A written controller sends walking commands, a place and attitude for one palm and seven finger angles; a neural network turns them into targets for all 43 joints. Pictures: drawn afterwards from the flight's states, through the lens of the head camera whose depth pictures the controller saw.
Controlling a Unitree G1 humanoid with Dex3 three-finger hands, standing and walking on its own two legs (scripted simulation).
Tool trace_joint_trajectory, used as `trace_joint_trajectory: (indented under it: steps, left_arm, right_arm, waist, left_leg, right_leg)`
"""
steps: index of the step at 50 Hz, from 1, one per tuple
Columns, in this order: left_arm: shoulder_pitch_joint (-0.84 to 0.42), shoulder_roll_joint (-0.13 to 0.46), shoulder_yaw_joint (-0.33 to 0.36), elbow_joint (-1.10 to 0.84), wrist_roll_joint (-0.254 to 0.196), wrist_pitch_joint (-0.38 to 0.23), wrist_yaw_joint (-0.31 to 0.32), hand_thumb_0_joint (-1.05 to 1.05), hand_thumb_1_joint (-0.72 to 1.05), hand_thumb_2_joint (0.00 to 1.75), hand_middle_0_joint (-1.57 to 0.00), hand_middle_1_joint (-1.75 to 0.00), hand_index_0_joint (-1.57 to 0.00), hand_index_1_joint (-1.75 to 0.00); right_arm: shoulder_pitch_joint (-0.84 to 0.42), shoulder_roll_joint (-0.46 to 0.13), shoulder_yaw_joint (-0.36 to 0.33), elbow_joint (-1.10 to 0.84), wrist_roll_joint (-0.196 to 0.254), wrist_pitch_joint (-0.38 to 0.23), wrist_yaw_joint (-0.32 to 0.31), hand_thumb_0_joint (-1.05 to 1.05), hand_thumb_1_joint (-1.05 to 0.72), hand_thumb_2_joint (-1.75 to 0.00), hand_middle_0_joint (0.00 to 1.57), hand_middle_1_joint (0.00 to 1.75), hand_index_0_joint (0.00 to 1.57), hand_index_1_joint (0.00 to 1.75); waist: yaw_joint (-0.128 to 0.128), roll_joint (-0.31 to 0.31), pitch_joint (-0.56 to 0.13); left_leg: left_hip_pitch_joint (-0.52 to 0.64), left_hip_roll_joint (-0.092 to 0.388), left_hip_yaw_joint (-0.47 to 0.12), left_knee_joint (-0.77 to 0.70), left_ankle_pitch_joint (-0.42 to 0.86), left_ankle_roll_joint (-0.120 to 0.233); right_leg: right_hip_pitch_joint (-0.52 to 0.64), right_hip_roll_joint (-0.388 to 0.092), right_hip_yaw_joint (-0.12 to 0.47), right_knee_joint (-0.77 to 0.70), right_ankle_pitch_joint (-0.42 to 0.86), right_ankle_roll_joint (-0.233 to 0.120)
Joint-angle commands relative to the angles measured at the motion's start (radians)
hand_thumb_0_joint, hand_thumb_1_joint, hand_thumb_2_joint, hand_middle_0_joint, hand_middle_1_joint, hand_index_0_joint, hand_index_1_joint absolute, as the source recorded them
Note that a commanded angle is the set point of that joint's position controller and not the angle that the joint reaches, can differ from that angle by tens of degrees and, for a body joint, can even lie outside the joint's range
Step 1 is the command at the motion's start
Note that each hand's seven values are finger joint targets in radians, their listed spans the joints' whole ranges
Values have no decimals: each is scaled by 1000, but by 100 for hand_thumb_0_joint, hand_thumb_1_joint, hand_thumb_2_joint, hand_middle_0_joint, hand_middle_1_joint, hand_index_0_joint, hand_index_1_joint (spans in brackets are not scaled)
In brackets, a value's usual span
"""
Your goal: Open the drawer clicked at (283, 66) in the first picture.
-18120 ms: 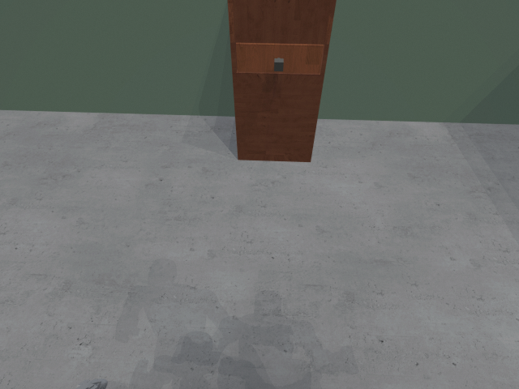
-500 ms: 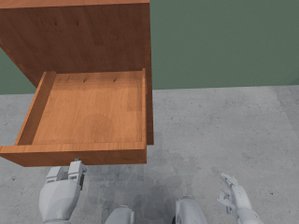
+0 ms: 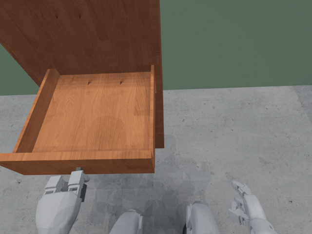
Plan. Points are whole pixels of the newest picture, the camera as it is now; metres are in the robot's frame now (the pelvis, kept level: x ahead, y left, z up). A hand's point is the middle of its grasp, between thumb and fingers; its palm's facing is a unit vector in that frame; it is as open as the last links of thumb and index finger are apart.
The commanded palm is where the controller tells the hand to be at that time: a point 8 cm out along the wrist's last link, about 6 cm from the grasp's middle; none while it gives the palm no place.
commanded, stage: open the thumb to release the handle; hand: left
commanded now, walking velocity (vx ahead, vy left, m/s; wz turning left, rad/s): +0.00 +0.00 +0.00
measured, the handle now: (76, 183) +0.24 +0.23 -0.03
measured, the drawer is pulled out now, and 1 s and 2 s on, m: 0.30 0.30 0.30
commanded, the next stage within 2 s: lift the hand off the handle in 0.40 s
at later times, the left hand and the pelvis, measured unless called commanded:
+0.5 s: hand (71, 208) +0.18 +0.23 -0.04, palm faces -0.05 -0.04 -1.00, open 13.2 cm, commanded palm +0.16 +0.23 +0.01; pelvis -0.01 -0.01 +0.01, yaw +1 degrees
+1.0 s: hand (71, 204) +0.19 +0.23 -0.03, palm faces -0.04 -0.04 -1.00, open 13.6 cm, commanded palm +0.17 +0.24 +0.03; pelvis -0.02 -0.01 +0.02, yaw +1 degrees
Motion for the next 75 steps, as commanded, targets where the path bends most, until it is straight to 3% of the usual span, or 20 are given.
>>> trace_joint_trajectory:
  steps: [1,5,8,9,15,18,22,25,34,36,43,44,46,54,55,57,63,66,70,75]
  left_arm:
    - [34,135,90,-135,-5,40,65,0,48,72,-37,-130,-37,-130]
    - [-2,142,85,-114,-27,73,59,0,20,60,-35,-127,-35,-127]
    - [-22,117,49,-85,-30,83,48,0,-1,51,-33,-125,-33,-125]
    - [-49,140,72,-72,-32,83,47,0,-8,48,-33,-124,-33,-124]
    - [-67,156,87,-26,-26,68,50,0,-50,30,-30,-120,-30,-120]
    - [-73,168,106,-19,-33,63,52,0,-50,30,-30,-120,-30,-120]
    - [-40,169,113,-17,-32,55,55,0,-50,30,-30,-120,-30,-120]
    - [-105,160,98,-30,-32,55,60,0,-50,30,-30,-120,-30,-120]
    - [-208,174,104,-3,-28,72,73,0,-50,30,-30,-120,-30,-120]
    - [-192,151,84,8,-28,77,73,0,-50,30,-30,-120,-30,-120]
    - [-253,185,101,-1,-45,86,62,0,-50,30,-30,-120,-30,-120]
    - [-252,209,123,-18,-49,86,63,0,-50,30,-30,-120,-30,-120]
    - [-205,189,108,-33,-47,88,59,0,-50,30,-30,-120,-30,-120]
    - [-189,194,116,-63,-62,95,53,0,-50,30,-30,-120,-30,-120]
    - [-162,188,110,-66,-58,96,53,0,-50,30,-30,-120,-30,-120]
    - [-112,172,99,-62,-61,103,48,0,-50,30,-30,-120,-30,-120]
    - [-83,135,34,-105,-73,111,0,0,-50,30,-30,-120,-30,-120]
    - [-87,147,39,-125,-72,94,-20,0,-50,30,-30,-120,-30,-120]
    - [-82,159,52,-168,-56,60,-9,0,-50,30,-30,-120,-30,-120]
    - [-76,171,84,-158,-52,74,15,0,-50,30,-30,-120,-30,-120]
  right_arm:
    - [-45,-110,-49,-129,10,-49,-18,0,-90,-90,20,30,20,30]
    - [-50,-110,-46,-114,21,-48,-35,0,-90,-90,20,30,20,30]
    - [-59,-108,-42,-109,27,-52,-42,0,-90,-90,20,30,20,30]
    - [-60,-109,-36,-103,29,-51,-47,0,-90,-90,20,30,20,30]
    - [-67,-108,-36,-88,32,-58,-56,0,-90,-90,20,30,20,30]
    - [-60,-108,-42,-81,34,-60,-58,0,-90,-90,20,30,20,30]
    - [-67,-108,-43,-85,34,-57,-55,0,-90,-90,20,30,20,30]
    - [-71,-109,-42,-85,33,-58,-57,0,-90,-90,20,30,20,30]
    - [-75,-117,-44,-66,37,-68,-66,0,-90,-90,20,30,20,30]
    - [-64,-113,-48,-65,37,-70,-66,0,-90,-90,20,30,20,30]
    - [-70,-113,-42,-58,47,-73,-78,0,-90,-90,20,30,20,30]
    - [-74,-118,-38,-59,46,-70,-81,0,-90,-90,20,30,20,30]
    - [-67,-111,-41,-66,47,-69,-81,0,-90,-90,20,30,20,30]
    - [-74,-116,-35,-77,50,-64,-79,0,-90,-90,20,30,20,30]
    - [-72,-114,-37,-80,49,-64,-77,0,-90,-90,20,30,20,30]
    - [-65,-113,-40,-84,50,-61,-71,0,-90,-90,20,30,20,30]
    - [-65,-118,-41,-102,53,-61,-62,0,-90,-90,20,30,20,30]
    - [-59,-121,-37,-107,49,-59,-62,0,-90,-90,20,30,20,30]
    - [-57,-116,-37,-118,40,-61,-53,0,-90,-90,20,30,20,30]
    - [-57,-115,-40,-122,42,-52,-46,0,-90,-90,20,30,20,30]
  waist:
    - [9,-17,-299]
    - [7,-51,-296]
    - [-2,-80,-253]
    - [-6,-99,-249]
    - [11,-53,-222]
    - [11,-71,-223]
    - [22,-41,-220]
    - [4,-40,-225]
    - [-9,-45,-237]
    - [-7,-54,-253]
    - [-7,-60,-231]
    - [-1,-50,-242]
    - [6,-34,-267]
    - [2,-48,-225]
    - [11,-20,-226]
    - [12,-37,-218]
    - [-3,-42,-190]
    - [-10,-65,-166]
    - [2,-7,-167]
    - [7,-22,-158]
  left_leg:
    - [124,-70,-16,-177,385,36]
    - [114,-72,-13,-202,361,40]
    - [93,-71,-11,-217,317,42]
    - [80,-70,-12,-219,301,47]
    - [67,-77,1,-229,253,45]
    - [62,-77,1,-228,255,44]
    - [67,-79,2,-231,267,41]
    - [68,-77,3,-226,257,45]
    - [77,-73,-3,-233,242,45]
    - [94,-75,-2,-237,254,45]
    - [85,-77,4,-255,219,45]
    - [90,-77,3,-257,226,47]
    - [123,-78,4,-267,256,44]
    - [155,-72,0,-307,262,45]
    - [168,-76,4,-313,275,43]
    - [181,-75,3,-326,296,41]
    - [227,-71,-1,-357,318,45]
    - [236,-70,-6,-365,317,47]
    - [272,-70,-5,-371,330,45]
    - [283,-71,-8,-387,342,40]
  right_leg:
    - [342,41,-11,-195,294,-32]
    - [395,36,-9,-222,296,-25]
    - [403,33,-5,-255,253,-19]
    - [404,34,-3,-262,235,-20]
    - [399,29,17,-286,153,-23]
    - [413,29,24,-294,160,-20]
    - [408,30,20,-283,169,-24]
    - [393,27,20,-287,153,-21]
    - [375,28,11,-291,127,-20]
    - [385,28,6,-290,141,-18]
    - [413,25,21,-327,86,-13]
    - [421,27,22,-324,94,-17]
    - [439,29,15,-318,137,-17]
    - [456,33,7,-351,137,-19]
    - [465,33,7,-349,156,-20]
    - [486,36,1,-357,188,-21]
    - [505,37,-6,-388,222,-21]
    - [499,38,-6,-397,220,-20]
    - [482,38,-13,-393,206,-25]
    - [505,42,-15,-402,223,-26]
